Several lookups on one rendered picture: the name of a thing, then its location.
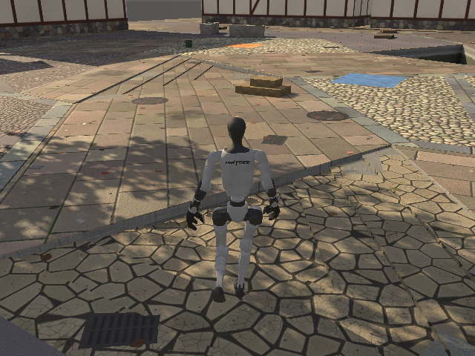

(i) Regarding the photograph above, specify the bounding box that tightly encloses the humanoid robot head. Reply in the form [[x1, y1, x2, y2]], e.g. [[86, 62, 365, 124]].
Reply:
[[224, 117, 250, 154]]

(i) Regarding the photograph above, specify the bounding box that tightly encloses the robot left upper arm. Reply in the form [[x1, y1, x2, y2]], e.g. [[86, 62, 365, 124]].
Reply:
[[200, 150, 222, 192]]

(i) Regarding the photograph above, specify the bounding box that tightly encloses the right robot forearm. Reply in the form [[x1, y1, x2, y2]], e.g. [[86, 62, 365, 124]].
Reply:
[[266, 178, 278, 208]]

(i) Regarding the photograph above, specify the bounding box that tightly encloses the left robot hand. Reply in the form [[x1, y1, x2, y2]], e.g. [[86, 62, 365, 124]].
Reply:
[[186, 211, 203, 231]]

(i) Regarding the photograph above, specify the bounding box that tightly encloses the right robot hand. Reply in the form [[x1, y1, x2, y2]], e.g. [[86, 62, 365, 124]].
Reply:
[[263, 205, 280, 220]]

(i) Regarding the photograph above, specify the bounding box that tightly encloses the robot right upper arm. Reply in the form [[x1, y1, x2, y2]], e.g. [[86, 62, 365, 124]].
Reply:
[[252, 149, 274, 190]]

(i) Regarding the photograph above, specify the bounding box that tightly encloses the left robot forearm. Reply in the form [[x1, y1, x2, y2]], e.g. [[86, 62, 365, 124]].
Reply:
[[189, 180, 206, 214]]

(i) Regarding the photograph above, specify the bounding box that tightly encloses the robot torso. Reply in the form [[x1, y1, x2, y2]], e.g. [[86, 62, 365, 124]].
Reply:
[[220, 146, 255, 223]]

